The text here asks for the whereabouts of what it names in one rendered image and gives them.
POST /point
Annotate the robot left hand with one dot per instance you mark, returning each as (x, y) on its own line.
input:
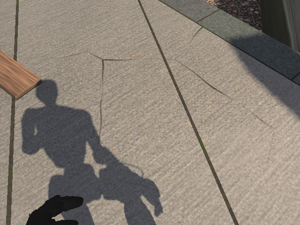
(53, 207)

